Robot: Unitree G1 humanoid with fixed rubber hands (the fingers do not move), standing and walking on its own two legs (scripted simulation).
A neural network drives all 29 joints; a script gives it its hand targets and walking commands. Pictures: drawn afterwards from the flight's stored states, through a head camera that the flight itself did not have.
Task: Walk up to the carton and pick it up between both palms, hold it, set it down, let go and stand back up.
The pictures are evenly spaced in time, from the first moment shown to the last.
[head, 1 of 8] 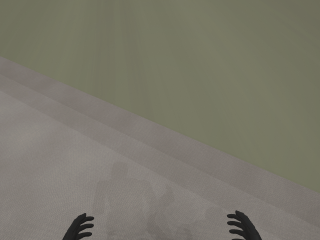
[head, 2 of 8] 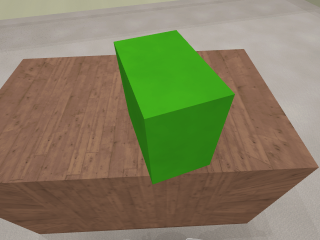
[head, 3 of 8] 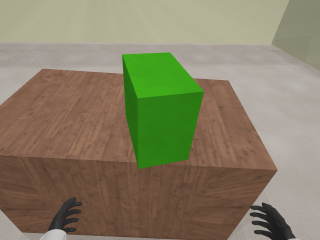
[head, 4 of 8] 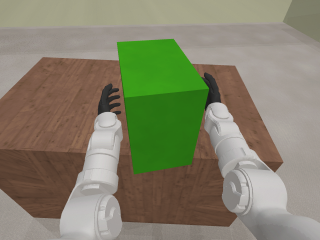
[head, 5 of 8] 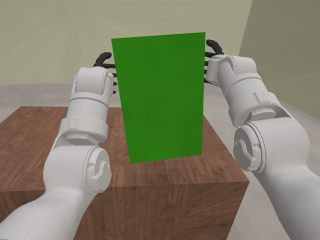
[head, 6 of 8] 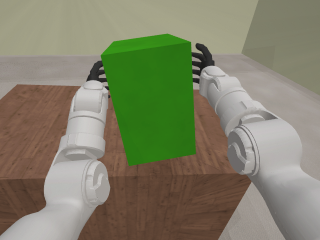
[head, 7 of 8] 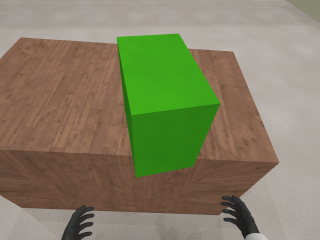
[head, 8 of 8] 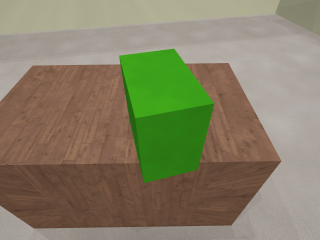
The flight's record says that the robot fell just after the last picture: no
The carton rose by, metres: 0.24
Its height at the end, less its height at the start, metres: +0.00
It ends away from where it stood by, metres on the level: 0.06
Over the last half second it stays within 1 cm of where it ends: yes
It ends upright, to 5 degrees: yes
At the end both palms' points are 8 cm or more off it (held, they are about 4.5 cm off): yes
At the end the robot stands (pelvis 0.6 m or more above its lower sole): yes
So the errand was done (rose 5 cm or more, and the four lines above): yes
